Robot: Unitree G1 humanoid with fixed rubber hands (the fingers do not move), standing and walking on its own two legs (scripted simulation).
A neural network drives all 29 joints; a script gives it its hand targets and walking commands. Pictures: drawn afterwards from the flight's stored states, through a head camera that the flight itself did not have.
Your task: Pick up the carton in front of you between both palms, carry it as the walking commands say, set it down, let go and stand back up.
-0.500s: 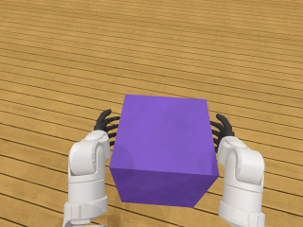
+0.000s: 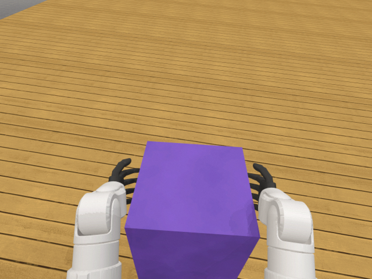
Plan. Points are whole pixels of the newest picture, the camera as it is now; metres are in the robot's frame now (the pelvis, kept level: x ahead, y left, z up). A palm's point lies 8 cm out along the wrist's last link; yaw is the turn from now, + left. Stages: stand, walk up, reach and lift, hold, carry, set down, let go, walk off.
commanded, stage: carry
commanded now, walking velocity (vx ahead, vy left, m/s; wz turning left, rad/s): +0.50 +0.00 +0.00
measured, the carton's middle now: (189, 215) +0.26 +0.00 +0.00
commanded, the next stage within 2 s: none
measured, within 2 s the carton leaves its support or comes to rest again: neither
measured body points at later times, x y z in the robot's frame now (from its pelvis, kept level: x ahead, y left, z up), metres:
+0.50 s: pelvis +0.32 -0.05 +0.00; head +0.31 -0.07 +0.45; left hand +0.59 +0.12 +0.07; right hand +0.61 -0.19 +0.07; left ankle +0.17 +0.07 -0.64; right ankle +0.39 -0.12 -0.73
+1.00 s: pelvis +0.65 +0.01 +0.00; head +0.66 +0.02 +0.45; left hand +0.93 +0.16 +0.06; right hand +0.94 -0.14 +0.07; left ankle +0.73 +0.09 -0.73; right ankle +0.48 -0.12 -0.63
